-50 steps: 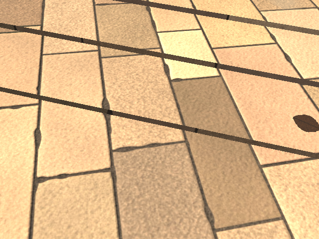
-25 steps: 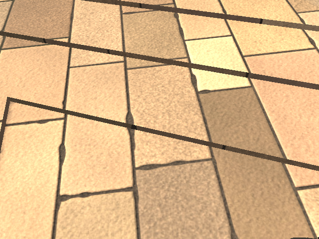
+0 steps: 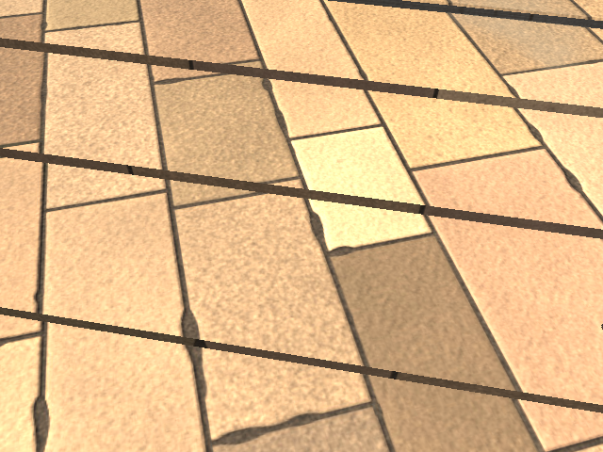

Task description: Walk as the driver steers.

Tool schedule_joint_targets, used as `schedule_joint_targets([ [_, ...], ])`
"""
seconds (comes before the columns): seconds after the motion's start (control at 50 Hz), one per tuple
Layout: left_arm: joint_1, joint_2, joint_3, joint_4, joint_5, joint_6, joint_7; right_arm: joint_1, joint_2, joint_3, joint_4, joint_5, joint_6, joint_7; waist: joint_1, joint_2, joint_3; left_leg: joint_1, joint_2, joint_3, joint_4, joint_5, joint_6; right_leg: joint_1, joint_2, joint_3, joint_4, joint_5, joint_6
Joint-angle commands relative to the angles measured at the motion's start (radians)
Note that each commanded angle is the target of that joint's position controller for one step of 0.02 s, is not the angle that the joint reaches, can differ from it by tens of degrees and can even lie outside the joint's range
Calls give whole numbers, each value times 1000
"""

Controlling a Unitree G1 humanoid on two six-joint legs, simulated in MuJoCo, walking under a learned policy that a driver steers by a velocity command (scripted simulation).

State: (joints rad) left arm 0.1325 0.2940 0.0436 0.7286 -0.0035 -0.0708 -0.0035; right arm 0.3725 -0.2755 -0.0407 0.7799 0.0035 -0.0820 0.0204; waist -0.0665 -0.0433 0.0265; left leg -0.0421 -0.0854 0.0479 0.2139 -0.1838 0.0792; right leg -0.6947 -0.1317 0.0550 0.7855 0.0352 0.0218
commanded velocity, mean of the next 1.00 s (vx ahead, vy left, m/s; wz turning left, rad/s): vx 0.50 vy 0.00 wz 0.00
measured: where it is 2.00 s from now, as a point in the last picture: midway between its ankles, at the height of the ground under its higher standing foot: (267, 231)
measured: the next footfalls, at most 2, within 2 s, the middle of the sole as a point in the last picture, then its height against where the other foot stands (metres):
right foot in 0.22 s outside the picture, level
left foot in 0.74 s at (248, 414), level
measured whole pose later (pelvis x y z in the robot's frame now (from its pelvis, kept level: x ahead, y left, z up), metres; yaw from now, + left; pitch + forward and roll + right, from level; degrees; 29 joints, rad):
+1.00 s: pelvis +0.56 +0.02 +0.00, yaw +0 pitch +1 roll +0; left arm 0.18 0.29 0.04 0.78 -0.01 -0.06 0.00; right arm 0.37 -0.26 -0.04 0.84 -0.01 -0.07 0.02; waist -0.05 -0.04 0.01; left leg -0.14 -0.06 0.04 0.30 -0.18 0.07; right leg -0.72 -0.11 0.02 1.21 -0.24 0.03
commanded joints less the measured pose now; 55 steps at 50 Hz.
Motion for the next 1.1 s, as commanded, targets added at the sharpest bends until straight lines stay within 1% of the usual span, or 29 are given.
schedule_joint_targets([
  [0.02,-105,35,0,-82,-5,-25,-16,-8,-178,-43,-48,9,-8,-12,-9,79,60,-73,259,-120,-110,173,129,54,27,-36,-151,119,1],
  [0.08,-182,41,-2,-114,-12,-33,-37,40,-186,-46,-16,14,9,-14,-32,80,75,36,300,-131,-69,204,130,27,46,-37,-233,82,-19],
  [0.14,-185,63,4,-131,-11,-37,-53,45,-199,-52,3,19,26,-22,-5,100,53,146,341,-145,9,336,108,46,69,-39,-286,-43,-57],
  [0.18,-69,105,24,-104,-9,-37,-49,16,-219,-56,2,16,36,-28,68,133,-32,164,322,-124,157,639,83,228,124,-83,-306,-109,-96],
  [0.2,82,150,48,-61,-7,-36,-39,3,-203,-48,-1,12,42,-32,146,121,-134,107,272,-83,343,720,54,448,139,-99,-324,-75,-131],
  [0.22,268,222,68,-25,4,-32,-27,11,-155,-24,-29,-11,40,-36,209,30,-297,-107,220,-51,646,458,19,780,-33,87,-267,-19,-196],
  [0.24,305,296,83,-9,7,-30,-29,150,-25,13,-48,-6,16,-22,123,-238,-416,-540,16,-65,990,-300,-53,1124,-263,591,-353,-227,-371],
  [0.26,308,182,57,-14,-8,-30,-28,74,-131,-6,-35,17,-5,-19,183,-142,-407,-659,48,-194,1093,-390,-49,1118,-253,674,-449,-347,-354],
  [0.28,236,149,43,-21,-6,-29,-23,-31,-176,-21,-67,43,-17,-14,175,-101,-246,-718,101,-172,1095,-308,-40,990,-217,507,-472,-304,-305],
  [0.3,172,132,37,-27,-2,-27,-21,-84,-167,-17,-79,37,-23,-16,146,-15,-163,-693,153,-140,1047,-219,-42,848,-177,391,-490,-194,-278],
  [0.32,128,109,30,-29,3,-26,-23,-113,-159,-20,-83,17,-21,-17,118,10,-96,-663,181,-127,985,-167,-51,729,-141,313,-519,-96,-268],
  [0.34,106,91,22,-31,14,-30,-23,-94,-150,-23,-80,11,-12,-16,84,-12,-83,-602,205,-132,955,-129,-57,653,-113,261,-549,-42,-261],
  [0.42,98,121,32,-1,-1,-46,-21,-87,-94,-10,-81,1,21,-19,45,-22,-36,-567,223,-106,837,-60,-101,521,-89,139,-642,41,-286],
  [0.52,147,149,36,37,-4,-34,-6,-264,-65,1,-124,1,10,-11,103,-11,14,-566,200,-76,512,216,-110,531,-35,21,-669,16,-238],
  [0.58,207,171,41,68,-12,-23,-6,-353,-66,2,-147,11,4,1,141,-17,26,-549,176,-61,405,259,-100,592,-63,22,-648,-32,-229],
  [0.64,228,178,45,92,-19,-7,-1,-392,-83,-2,-168,13,0,15,138,-25,41,-562,165,-73,344,188,-65,685,-113,46,-600,-14,-211],
  [0.68,219,191,50,99,-21,5,6,-362,-101,-10,-165,8,-3,20,110,-34,24,-509,146,-59,312,108,-37,733,-130,55,-541,75,-191],
  [0.72,193,177,43,96,-16,19,11,-150,-154,-42,-101,1,-4,13,-5,-19,-106,-209,87,-4,264,104,8,697,-59,-6,-279,345,-148],
  [0.74,202,126,21,75,3,19,13,29,-217,-64,-64,-3,-1,3,-71,63,-250,82,215,-139,301,155,57,523,-3,-54,8,175,-109],
  [0.76,326,2,-15,53,9,-5,5,84,-320,-83,-47,-13,7,1,-1,345,-348,408,459,-626,204,39,220,110,188,-75,376,-467,-32],
  [0.78,302,88,0,77,-14,-26,-4,98,-228,-63,-47,1,10,3,-47,275,-379,415,483,-800,93,-152,252,-22,168,68,526,-613,-29],
  [0.8,211,143,17,52,-40,-38,-11,26,-187,-49,-55,0,8,1,-40,206,-218,304,452,-664,80,-187,210,-108,114,56,572,-551,-40],
  [0.82,140,136,14,31,-36,-42,-8,-38,-156,-40,-64,-4,9,0,-18,131,-135,171,407,-538,65,-128,181,-97,61,23,535,-458,-44],
  [0.84,106,122,15,23,-19,-40,-5,-89,-129,-31,-70,-12,8,3,10,102,-71,50,367,-456,36,-42,167,-65,32,11,476,-391,-38],
  [0.86,120,115,19,26,-11,-31,-4,-115,-105,-22,-72,-21,3,4,43,119,-53,-27,335,-397,6,28,155,-4,8,16,441,-343,-35],
  [0.94,160,54,8,40,-5,9,2,-91,-117,-24,-31,-13,-9,0,85,134,-32,-108,317,-274,-54,207,181,-15,2,-14,492,-293,1],
  [1.02,16,20,-7,-21,8,12,3,-21,-113,-20,13,-11,12,-21,53,96,11,-72,302,-202,-72,201,163,-172,-21,-24,375,-177,25],
  [1.06,-72,-10,-23,-48,5,4,-6,3,-122,-20,20,-13,25,-26,21,92,31,-106,266,-142,-91,210,140,-98,3,-70,186,-116,21],
  [1.1,-135,-20,-28,-71,1,-7,-14,60,-143,-21,41,-11,25,-26,-7,103,25,-53,300,-146,-94,285,144,-72,29,-101,115,-103,8],
])
Velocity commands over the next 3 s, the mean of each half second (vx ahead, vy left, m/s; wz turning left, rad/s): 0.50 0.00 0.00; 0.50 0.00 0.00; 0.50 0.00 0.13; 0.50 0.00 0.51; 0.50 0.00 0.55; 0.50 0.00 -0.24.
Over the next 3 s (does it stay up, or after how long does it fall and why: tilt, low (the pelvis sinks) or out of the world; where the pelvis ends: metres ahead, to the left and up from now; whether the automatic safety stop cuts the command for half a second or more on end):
stays up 1.49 0.35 0.07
